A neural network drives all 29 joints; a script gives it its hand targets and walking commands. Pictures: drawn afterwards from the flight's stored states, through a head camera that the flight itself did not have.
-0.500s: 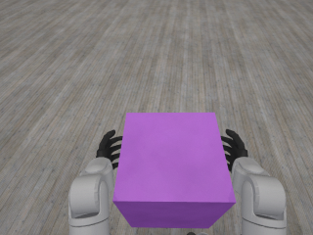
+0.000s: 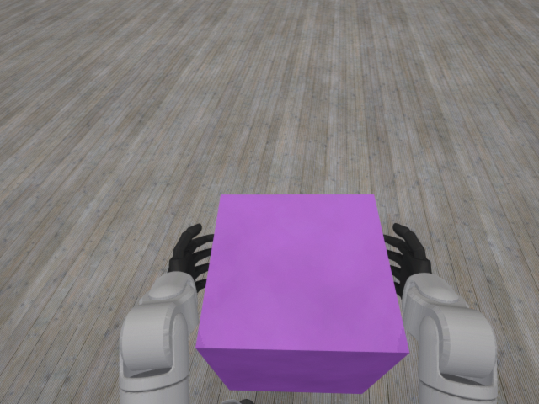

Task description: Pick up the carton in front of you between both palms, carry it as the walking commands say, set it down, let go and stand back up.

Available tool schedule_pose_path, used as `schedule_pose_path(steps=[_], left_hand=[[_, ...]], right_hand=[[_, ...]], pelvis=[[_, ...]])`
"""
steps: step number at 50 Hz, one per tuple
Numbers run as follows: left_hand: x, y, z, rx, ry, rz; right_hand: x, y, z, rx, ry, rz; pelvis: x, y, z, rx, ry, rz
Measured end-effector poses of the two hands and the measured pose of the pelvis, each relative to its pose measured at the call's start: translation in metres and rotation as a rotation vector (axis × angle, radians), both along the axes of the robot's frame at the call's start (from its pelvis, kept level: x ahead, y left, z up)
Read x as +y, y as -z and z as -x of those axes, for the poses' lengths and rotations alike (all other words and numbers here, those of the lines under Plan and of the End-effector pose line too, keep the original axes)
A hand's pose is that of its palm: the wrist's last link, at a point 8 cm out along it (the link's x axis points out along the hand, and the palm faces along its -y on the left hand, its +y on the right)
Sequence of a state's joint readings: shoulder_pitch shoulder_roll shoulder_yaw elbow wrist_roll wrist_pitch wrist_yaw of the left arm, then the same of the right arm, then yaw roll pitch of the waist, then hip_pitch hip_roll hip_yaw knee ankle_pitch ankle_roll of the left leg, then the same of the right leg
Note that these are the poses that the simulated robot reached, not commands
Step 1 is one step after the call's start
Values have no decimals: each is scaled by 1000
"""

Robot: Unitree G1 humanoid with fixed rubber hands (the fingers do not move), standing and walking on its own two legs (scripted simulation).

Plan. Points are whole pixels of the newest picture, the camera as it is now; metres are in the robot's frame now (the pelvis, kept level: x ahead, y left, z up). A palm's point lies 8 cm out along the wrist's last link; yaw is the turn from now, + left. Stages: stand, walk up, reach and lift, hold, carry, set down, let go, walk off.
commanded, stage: carry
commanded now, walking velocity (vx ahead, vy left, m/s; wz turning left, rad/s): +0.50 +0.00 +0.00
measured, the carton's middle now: (295, 300) +0.27 +0.00 +0.02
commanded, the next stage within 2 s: none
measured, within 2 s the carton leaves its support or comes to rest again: neither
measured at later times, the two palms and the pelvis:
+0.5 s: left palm (212, 131) +0.60 +0.16 +0.09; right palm (361, 126) +0.60 -0.14 +0.10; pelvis +0.33 +0.01 +0.00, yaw -1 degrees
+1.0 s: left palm (235, 60) +0.93 +0.14 +0.09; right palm (345, 58) +0.93 -0.16 +0.09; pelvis +0.67 -0.01 +0.00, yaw +0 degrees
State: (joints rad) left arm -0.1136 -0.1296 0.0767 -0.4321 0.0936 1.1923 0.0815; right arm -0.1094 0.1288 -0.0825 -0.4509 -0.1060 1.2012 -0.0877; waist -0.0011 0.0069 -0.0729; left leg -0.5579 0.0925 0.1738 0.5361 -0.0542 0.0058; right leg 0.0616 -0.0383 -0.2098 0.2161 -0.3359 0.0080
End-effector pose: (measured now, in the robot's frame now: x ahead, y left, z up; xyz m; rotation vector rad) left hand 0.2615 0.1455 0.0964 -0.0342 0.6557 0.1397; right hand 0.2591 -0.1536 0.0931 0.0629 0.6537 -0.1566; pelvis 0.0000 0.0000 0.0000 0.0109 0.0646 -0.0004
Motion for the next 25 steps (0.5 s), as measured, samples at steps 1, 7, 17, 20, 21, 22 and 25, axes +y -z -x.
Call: schedule_pose_path(steps=[1, 7, 17, 20, 21, 22, 25], left_hand=[[4, 3, -17, -6, 3, 6], [24, 28, -109, 68, 15, 44], [26, 10, -227, 75, 40, 44], [23, 1, -266, 36, 25, 41], [22, 0, -279, 26, 20, 39], [19, -1, -293, 18, 15, 36], [10, 2, -338, 9, 1, 25]], right_hand=[[4, 1, -16, -6, 4, 5], [24, 18, -102, 68, 26, 30], [27, -3, -215, 76, 45, 38], [24, -11, -258, 37, 30, 34], [22, -12, -273, 27, 25, 32], [20, -12, -289, 19, 19, 30], [10, -4, -337, 10, 5, 19]], pelvis=[[4, 5, -17, -3, 5, 3], [28, 12, -98, -9, 41, 0], [33, -15, -214, 12, 33, 43], [27, -13, -256, 11, 27, 39], [24, -12, -271, 9, 26, 37], [21, -10, -286, 8, 25, 34], [8, 0, -335, 1, 18, 24]])
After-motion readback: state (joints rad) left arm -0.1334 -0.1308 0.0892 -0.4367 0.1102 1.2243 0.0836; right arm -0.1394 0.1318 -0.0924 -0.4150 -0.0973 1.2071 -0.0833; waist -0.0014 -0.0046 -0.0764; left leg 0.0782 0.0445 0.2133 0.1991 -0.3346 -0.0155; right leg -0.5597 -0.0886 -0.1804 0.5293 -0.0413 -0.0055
